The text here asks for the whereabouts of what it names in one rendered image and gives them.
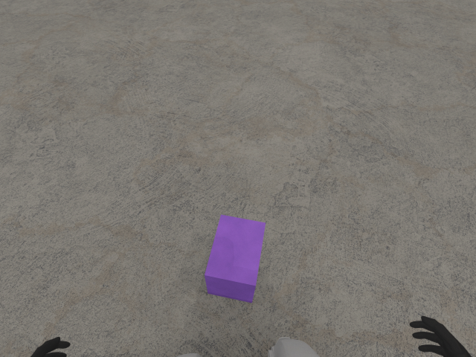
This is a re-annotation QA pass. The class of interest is robot right shin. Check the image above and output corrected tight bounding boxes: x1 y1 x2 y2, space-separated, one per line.
276 337 291 344

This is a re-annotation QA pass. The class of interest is carton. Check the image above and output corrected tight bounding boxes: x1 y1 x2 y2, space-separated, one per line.
205 215 266 303

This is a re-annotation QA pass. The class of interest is robot right thigh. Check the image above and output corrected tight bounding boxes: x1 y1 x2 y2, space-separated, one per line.
268 339 320 357

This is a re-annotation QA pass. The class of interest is right robot hand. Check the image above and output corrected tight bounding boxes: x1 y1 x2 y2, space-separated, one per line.
410 316 471 357

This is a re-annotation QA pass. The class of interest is left robot hand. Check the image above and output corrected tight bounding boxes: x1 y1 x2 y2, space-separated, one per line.
31 337 70 357

